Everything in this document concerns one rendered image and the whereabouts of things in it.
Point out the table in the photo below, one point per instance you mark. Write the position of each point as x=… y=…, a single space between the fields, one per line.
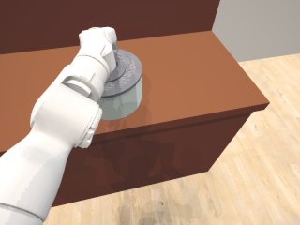
x=195 y=96

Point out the left robot forearm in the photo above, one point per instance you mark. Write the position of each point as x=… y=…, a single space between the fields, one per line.
x=87 y=73

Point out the lid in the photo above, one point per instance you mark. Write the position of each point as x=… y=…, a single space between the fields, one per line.
x=125 y=76

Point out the left robot hand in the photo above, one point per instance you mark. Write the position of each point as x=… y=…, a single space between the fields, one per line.
x=113 y=36

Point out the left robot upper arm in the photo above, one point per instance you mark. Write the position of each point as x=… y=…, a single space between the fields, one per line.
x=32 y=170

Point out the pot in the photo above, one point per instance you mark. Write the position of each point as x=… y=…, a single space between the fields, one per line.
x=115 y=108

